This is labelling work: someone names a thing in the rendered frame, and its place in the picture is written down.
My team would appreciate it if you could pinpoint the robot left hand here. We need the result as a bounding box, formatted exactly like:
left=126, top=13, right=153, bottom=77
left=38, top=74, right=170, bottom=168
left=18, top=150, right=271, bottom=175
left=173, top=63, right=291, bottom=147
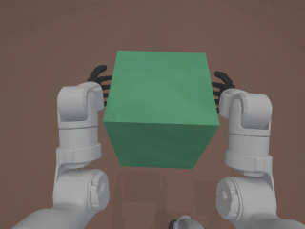
left=87, top=65, right=112, bottom=106

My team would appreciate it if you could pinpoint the robot right shin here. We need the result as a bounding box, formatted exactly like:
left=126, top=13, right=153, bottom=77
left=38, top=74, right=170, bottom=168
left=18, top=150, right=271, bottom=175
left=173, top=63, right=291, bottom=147
left=180, top=215, right=191, bottom=219

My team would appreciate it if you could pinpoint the left robot forearm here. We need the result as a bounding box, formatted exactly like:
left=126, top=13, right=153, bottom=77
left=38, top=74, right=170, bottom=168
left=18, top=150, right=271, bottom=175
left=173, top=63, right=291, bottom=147
left=52, top=81, right=105, bottom=204

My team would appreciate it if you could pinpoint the right robot upper arm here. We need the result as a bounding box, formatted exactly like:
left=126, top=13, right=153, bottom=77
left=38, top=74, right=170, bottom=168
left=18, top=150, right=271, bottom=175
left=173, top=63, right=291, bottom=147
left=215, top=177, right=305, bottom=229

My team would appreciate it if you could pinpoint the left robot upper arm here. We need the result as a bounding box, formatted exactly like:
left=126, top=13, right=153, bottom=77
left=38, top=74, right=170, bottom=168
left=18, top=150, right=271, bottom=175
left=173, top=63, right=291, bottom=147
left=11, top=169, right=110, bottom=229

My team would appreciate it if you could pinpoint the right robot forearm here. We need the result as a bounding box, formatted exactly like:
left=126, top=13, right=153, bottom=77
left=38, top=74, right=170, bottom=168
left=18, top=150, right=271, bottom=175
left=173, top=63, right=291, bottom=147
left=218, top=88, right=277, bottom=209

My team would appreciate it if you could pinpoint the right robot thigh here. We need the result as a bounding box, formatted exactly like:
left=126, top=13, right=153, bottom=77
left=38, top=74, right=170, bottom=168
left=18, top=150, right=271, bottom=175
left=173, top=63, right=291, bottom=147
left=173, top=219, right=204, bottom=229

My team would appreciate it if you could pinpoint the carton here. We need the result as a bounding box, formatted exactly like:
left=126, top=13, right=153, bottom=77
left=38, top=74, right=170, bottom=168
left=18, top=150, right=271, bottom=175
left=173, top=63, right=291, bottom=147
left=103, top=51, right=220, bottom=169

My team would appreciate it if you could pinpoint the robot right hand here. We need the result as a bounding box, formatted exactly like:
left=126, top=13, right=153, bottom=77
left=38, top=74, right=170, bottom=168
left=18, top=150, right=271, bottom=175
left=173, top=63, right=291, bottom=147
left=212, top=71, right=235, bottom=113

